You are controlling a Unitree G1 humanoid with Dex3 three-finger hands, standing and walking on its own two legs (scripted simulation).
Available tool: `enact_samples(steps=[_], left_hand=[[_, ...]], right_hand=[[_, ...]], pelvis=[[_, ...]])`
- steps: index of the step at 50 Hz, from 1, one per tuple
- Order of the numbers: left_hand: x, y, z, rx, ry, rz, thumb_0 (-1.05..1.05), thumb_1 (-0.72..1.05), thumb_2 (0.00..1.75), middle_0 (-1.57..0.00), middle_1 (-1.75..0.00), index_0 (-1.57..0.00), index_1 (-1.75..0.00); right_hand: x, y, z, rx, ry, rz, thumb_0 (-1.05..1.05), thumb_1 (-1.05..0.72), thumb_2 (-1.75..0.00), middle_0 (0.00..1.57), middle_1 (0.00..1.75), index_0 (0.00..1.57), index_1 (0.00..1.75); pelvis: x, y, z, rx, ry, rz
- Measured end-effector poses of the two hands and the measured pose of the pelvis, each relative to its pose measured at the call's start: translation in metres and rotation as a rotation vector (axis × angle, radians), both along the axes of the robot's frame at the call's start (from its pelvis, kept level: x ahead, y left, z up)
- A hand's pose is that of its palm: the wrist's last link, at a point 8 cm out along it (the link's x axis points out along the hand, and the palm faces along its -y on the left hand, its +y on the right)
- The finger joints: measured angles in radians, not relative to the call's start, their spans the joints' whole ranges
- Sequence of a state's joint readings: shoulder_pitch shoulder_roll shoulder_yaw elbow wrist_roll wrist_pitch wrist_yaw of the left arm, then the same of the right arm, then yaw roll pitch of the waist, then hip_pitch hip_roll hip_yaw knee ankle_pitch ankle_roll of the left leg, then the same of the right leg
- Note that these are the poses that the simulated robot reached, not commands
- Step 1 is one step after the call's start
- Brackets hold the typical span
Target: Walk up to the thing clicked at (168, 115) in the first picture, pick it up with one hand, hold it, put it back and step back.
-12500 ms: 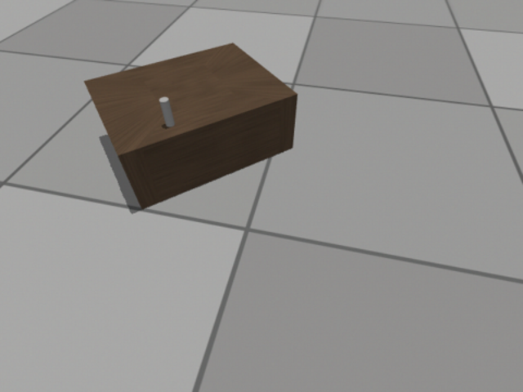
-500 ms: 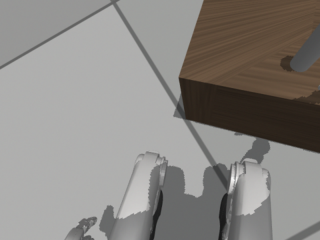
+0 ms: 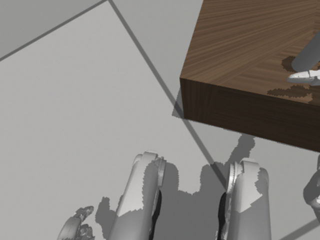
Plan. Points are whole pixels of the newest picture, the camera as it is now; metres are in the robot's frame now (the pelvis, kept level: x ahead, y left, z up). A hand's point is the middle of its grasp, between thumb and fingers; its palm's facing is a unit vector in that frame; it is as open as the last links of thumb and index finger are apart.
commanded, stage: close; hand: right
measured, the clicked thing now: (318, 47) +0.54 -0.27 +0.01
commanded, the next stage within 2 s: settle in 1.00 s
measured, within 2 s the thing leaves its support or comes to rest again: leaves its support in 1.38 s
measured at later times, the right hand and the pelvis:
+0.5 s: hand (315, 48) +0.53 -0.26 +0.02, palm faces +0.19 +0.98 -0.03, open 15.1 cm; pelvis +0.00 +0.00 -0.01, yaw +1 degrees
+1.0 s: hand (315, 48) +0.53 -0.26 +0.02, palm faces +0.22 +0.98 -0.03, open 6.3 cm; pelvis +0.00 +0.00 -0.01, yaw +1 degrees
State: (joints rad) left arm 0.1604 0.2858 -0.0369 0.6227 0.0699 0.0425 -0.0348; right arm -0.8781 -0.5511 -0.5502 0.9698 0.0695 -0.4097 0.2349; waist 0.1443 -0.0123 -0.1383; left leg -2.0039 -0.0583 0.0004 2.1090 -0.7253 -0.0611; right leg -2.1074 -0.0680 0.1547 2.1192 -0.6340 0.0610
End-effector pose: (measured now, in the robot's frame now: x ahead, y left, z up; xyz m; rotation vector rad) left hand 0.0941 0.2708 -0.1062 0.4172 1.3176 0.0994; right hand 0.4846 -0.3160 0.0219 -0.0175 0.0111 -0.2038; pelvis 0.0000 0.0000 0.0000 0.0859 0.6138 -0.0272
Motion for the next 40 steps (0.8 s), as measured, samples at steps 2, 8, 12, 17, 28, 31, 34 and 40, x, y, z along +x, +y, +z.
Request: enact_samples(steps=[2,8,12,17,28,31,34,40], left_hand=[[0.001,0.0,-0.002,-0.001,0.003,0.004,0.0,0.89,0.91,-0.2,-0.29,-0.19,-0.3],[0.0,0.0,-0.005,-0.005,0.013,0.012,0.0,0.89,0.91,-0.2,-0.29,-0.19,-0.3],[-0.005,0.001,-0.007,-0.006,0.028,0.013,0.0,0.89,0.91,-0.2,-0.29,-0.2,-0.3],[-0.013,0.004,-0.009,0.0,0.045,0.02,0.0,0.89,0.91,-0.2,-0.3,-0.2,-0.3],[-0.029,0.008,-0.009,0.016,0.071,0.038,0.0,0.9,0.91,-0.2,-0.3,-0.2,-0.3],[-0.032,0.008,-0.008,0.017,0.078,0.043,0.0,0.9,0.91,-0.2,-0.3,-0.2,-0.3],[-0.033,0.008,-0.008,0.018,0.085,0.047,0.0,0.9,0.91,-0.2,-0.3,-0.2,-0.3],[-0.033,0.009,-0.006,0.018,0.089,0.053,0.0,0.9,0.91,-0.2,-0.3,-0.2,-0.3]], right_hand=[[0.002,0.001,0.0,0.0,-0.003,-0.004,-0.01,0.26,-0.04,0.11,0.02,0.07,0.03],[0.007,0.002,0.002,-0.014,-0.008,0.001,-0.01,0.25,-0.02,0.17,0.02,0.13,0.03],[0.009,0.002,0.001,-0.012,-0.003,0.006,-0.01,0.26,-0.01,0.23,0.04,0.19,0.05],[0.013,0.005,0.0,-0.01,0.001,0.01,-0.01,0.28,0.0,0.29,0.07,0.25,0.07],[0.018,0.01,-0.003,-0.007,0.0,0.012,-0.01,0.27,-0.06,0.44,0.18,0.4,0.19],[0.02,0.012,-0.003,-0.01,0.002,0.013,-0.01,0.24,-0.1,0.5,0.24,0.46,0.24],[0.021,0.013,-0.003,-0.012,0.007,0.01,-0.01,0.21,-0.16,0.58,0.31,0.54,0.31],[0.022,0.011,-0.003,-0.007,0.01,-0.004,-0.01,0.11,-0.29,0.76,0.47,0.72,0.48]], pelvis=[[0.001,0.001,-0.001,-0.001,-0.001,0.003],[0.002,0.003,-0.003,-0.002,-0.002,0.006],[0.001,0.004,-0.005,-0.003,-0.003,0.007],[0.0,0.004,-0.008,-0.003,-0.004,0.009],[-0.003,0.005,-0.012,0.001,-0.01,0.011],[-0.003,0.005,-0.012,0.001,-0.008,0.01],[-0.002,0.004,-0.011,0.002,-0.006,0.01],[0.0,0.005,-0.008,0.002,-0.002,0.012]])
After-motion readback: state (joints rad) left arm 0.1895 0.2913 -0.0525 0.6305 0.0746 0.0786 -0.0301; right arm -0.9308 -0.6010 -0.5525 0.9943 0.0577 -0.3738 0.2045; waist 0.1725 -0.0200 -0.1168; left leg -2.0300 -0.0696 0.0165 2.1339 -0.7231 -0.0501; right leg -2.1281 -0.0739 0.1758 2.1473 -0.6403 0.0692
